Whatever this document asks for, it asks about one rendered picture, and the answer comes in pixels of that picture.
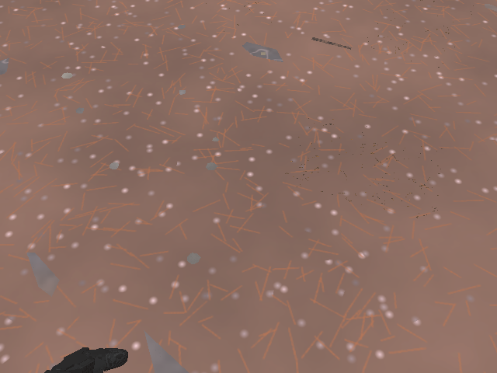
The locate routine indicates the left robot hand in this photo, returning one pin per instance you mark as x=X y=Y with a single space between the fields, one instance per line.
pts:
x=91 y=361

